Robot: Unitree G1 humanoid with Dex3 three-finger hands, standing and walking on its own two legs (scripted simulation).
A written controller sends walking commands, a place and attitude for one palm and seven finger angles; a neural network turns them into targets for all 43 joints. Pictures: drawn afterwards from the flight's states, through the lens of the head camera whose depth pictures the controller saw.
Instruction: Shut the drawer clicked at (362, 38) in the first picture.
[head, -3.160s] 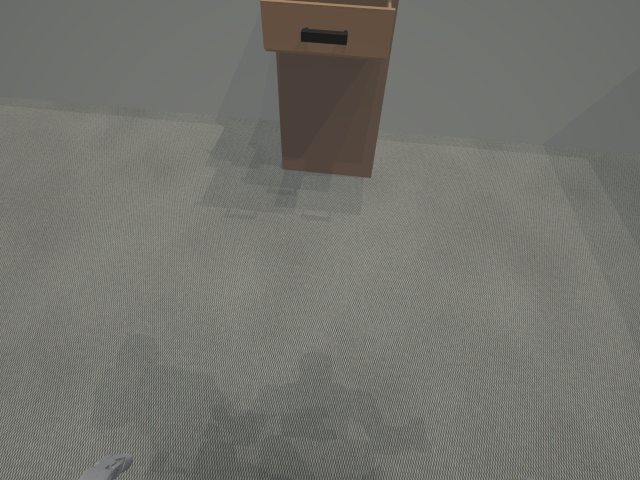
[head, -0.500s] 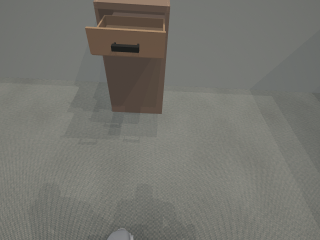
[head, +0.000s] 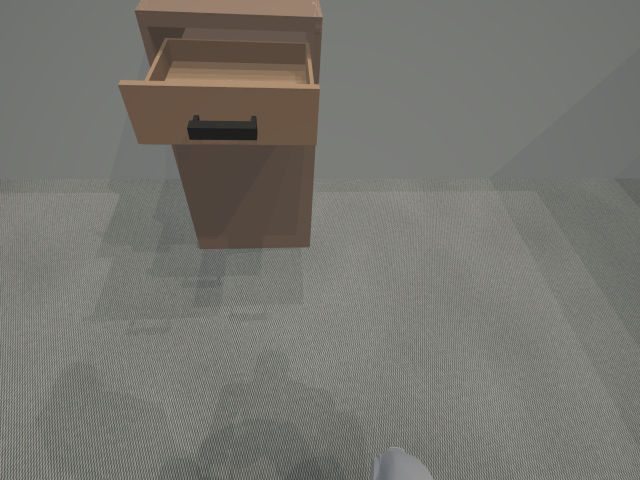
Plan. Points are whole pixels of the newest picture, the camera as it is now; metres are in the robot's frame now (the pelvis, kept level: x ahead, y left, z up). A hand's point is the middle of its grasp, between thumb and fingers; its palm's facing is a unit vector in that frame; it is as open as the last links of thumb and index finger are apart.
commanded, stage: walk to a spot facing it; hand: left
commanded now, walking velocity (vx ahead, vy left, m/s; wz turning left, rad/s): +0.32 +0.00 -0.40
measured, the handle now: (224, 124) +0.77 +0.26 +0.01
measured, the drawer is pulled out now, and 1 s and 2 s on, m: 0.29 0.29 0.29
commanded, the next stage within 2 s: turn to face it in 0.16 s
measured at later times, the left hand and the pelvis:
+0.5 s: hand (259, 402) +0.26 +0.11 -0.16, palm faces -0.04 -0.97 -0.23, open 7.1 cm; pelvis +0.18 -0.07 +0.00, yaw -4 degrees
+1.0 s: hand (244, 429) +0.23 +0.13 -0.18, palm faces +0.12 -0.97 -0.22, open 7.4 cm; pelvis +0.23 -0.06 -0.01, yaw +3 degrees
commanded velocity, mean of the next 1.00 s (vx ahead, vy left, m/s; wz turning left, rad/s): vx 0.10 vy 0.00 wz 0.14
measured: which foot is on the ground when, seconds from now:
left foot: down 0.00-0.20, up 0.22-0.66, down 0.68-1.00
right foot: up 0.00-0.18, down 0.20-0.72, up 0.74-0.98, down 1.00-1.00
